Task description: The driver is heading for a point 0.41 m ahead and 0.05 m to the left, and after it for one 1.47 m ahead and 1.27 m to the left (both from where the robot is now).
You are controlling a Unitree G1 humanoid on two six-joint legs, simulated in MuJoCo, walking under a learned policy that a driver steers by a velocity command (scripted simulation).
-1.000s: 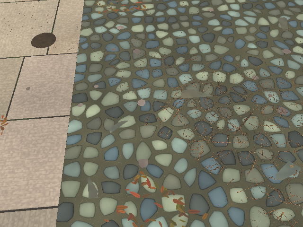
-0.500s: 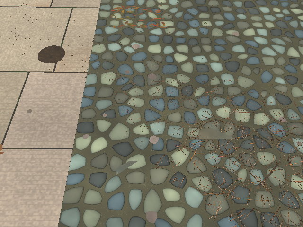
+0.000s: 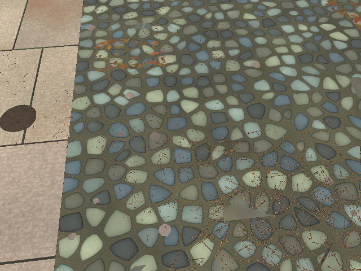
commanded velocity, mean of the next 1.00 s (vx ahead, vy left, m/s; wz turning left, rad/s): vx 0.28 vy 0.00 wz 0.38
